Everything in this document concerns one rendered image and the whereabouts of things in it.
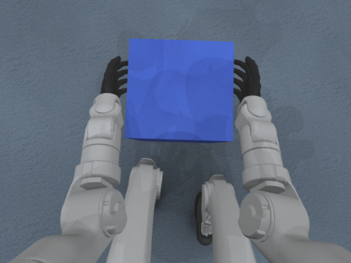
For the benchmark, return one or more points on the robot left upper arm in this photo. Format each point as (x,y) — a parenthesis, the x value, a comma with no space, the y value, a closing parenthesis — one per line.
(90,219)

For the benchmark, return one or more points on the left robot shin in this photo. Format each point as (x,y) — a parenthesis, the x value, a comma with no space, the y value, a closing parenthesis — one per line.
(142,161)

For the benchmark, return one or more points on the robot right upper arm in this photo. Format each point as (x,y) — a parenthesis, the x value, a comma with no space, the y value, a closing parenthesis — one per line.
(278,226)

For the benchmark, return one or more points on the carton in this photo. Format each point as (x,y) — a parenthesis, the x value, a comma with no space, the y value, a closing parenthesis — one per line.
(180,91)

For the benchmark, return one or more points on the left robot hand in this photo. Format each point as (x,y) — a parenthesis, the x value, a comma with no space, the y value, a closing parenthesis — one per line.
(110,83)

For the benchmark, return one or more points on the left robot forearm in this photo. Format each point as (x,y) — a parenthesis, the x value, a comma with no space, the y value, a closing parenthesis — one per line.
(101,147)

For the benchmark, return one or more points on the robot shin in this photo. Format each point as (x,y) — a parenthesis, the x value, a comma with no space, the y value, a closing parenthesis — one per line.
(206,226)
(142,161)

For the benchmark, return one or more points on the right robot shin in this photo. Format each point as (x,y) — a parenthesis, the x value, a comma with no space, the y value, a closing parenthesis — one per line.
(206,226)

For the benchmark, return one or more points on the right robot forearm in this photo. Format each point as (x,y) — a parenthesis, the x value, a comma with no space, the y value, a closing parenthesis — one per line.
(260,150)

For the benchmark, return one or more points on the right robot hand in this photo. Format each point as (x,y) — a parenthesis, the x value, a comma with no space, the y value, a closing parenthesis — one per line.
(251,79)

